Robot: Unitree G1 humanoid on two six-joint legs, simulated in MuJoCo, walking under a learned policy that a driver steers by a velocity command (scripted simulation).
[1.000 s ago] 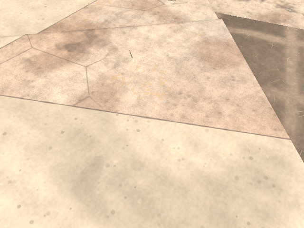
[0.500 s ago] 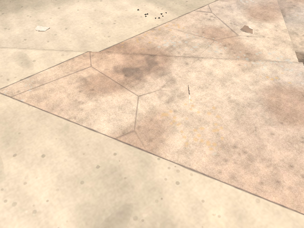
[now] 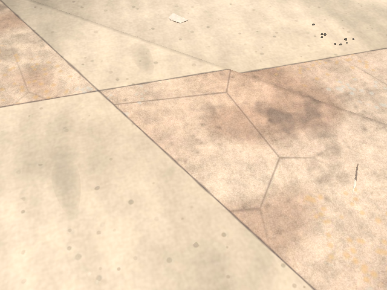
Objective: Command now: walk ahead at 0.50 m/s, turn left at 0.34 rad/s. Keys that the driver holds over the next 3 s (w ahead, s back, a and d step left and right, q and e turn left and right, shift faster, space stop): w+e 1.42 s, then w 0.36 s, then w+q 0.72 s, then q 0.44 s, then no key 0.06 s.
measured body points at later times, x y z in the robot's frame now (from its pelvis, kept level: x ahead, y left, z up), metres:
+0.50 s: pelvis +0.29 -0.05 -0.01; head +0.33 -0.06 +0.44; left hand +0.52 +0.16 -0.10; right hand +0.29 -0.34 -0.13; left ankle +0.09 +0.07 -0.69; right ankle +0.39 -0.15 -0.73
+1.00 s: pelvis +0.58 -0.09 +0.00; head +0.61 -0.09 +0.45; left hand +0.77 +0.15 -0.11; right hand +0.66 -0.41 -0.07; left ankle +0.71 -0.02 -0.72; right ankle +0.40 -0.14 -0.67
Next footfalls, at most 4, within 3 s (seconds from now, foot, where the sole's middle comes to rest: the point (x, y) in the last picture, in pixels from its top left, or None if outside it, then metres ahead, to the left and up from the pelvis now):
0.46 right None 0.43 -0.16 -0.76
0.94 left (214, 203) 0.75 -0.04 -0.76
1.46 right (313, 189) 0.82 -0.42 -0.76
1.98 left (314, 117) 1.20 -0.49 -0.76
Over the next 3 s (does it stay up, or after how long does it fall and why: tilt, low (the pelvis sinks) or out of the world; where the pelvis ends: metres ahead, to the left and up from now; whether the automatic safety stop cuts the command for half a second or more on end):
stays up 1.34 -0.74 -0.02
